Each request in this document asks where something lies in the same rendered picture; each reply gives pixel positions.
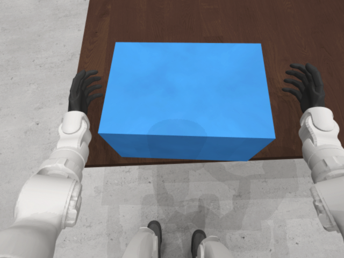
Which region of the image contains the right robot upper arm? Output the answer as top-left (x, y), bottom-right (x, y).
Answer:
top-left (310, 176), bottom-right (344, 241)

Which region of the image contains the left robot foot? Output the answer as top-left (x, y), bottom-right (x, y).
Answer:
top-left (147, 220), bottom-right (162, 258)

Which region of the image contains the carton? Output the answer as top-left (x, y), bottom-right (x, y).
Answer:
top-left (98, 42), bottom-right (276, 161)

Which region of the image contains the left robot upper arm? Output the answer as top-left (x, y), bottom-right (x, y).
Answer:
top-left (0, 174), bottom-right (82, 258)

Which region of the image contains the right robot hand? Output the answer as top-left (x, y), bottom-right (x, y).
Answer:
top-left (282, 63), bottom-right (325, 113)

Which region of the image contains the robot left forearm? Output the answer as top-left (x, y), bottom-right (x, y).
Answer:
top-left (13, 111), bottom-right (92, 221)

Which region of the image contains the robot left thigh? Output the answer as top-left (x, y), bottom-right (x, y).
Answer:
top-left (121, 232), bottom-right (158, 258)

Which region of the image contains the table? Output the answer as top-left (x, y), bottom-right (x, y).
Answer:
top-left (77, 0), bottom-right (344, 168)

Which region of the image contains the robot right forearm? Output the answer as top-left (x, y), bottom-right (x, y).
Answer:
top-left (299, 107), bottom-right (344, 184)

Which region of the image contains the left robot hand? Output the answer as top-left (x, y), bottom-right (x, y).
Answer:
top-left (68, 70), bottom-right (103, 115)

